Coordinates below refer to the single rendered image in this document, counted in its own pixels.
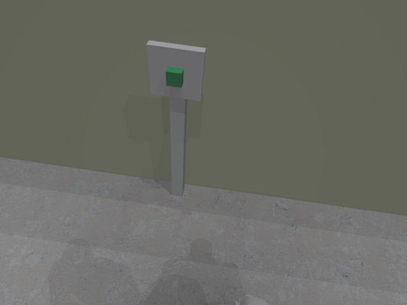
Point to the button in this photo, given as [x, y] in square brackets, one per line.
[174, 77]

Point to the panel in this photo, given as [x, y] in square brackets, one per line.
[192, 59]

